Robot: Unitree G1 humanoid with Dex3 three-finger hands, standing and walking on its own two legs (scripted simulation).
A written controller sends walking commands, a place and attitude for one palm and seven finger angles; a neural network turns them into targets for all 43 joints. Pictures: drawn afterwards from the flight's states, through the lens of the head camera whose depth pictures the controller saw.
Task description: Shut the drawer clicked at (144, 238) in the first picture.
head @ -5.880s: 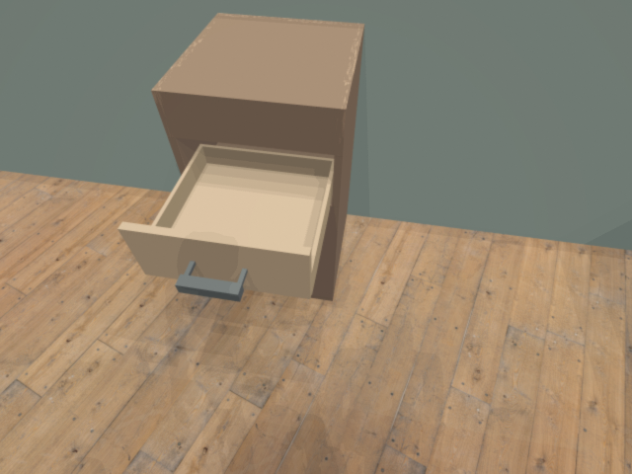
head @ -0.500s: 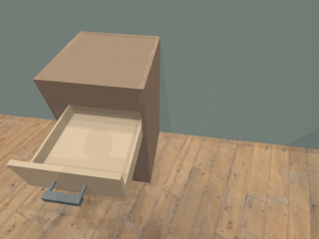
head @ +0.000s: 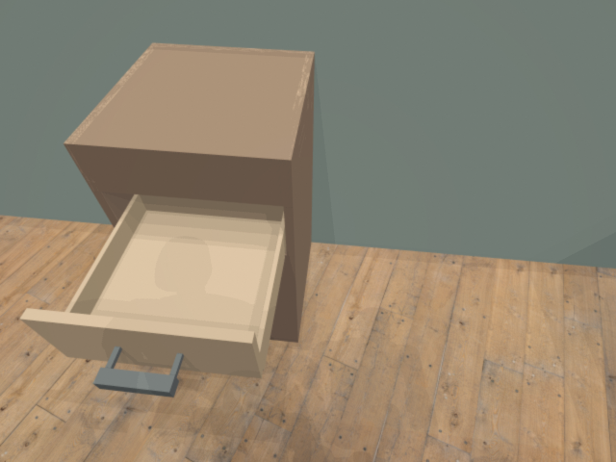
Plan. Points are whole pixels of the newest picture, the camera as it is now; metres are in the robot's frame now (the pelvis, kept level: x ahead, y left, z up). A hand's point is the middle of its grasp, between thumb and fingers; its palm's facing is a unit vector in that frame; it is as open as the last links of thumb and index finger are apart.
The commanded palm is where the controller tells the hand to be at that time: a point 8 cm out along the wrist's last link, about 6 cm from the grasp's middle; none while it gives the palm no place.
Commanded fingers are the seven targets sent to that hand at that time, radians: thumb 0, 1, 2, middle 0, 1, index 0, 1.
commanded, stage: shuffle to correct the standing spot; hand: left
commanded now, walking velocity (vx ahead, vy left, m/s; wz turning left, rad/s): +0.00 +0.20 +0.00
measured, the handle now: (142, 368) +0.28 +0.31 -0.17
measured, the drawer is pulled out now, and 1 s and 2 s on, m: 0.30 0.30 0.30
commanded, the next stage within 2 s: come to a stop and stand still in 0.62 s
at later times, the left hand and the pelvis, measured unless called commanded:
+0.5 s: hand out of the picture +0.00 +0.25 -0.15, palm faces +0.05 -0.96 -0.29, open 7.4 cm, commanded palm none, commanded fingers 0.00 0.90 0.90 -0.20 -0.30 -0.20 -0.30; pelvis -0.01 +0.05 +0.01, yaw +0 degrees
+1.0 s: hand out of the picture +0.00 +0.28 -0.15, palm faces +0.03 -0.98 -0.22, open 7.3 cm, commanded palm none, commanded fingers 0.00 0.90 0.90 -0.20 -0.30 -0.20 -0.30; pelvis +0.00 +0.10 +0.01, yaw +0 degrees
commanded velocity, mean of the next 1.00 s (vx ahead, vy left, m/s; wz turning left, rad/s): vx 0.03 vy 0.11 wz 0.00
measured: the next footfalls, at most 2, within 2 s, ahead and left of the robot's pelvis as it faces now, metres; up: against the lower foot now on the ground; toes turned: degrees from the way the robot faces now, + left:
right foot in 0.22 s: -0.01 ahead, -0.08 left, +0.00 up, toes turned -8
left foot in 0.58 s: +0.04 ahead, +0.26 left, +0.00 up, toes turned +2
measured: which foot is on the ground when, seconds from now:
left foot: down 0.00-0.22, up 0.24-0.56, down 0.58-1.00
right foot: up 0.00-0.20, down 0.22-0.58, up 0.60-0.78, down 0.80-1.00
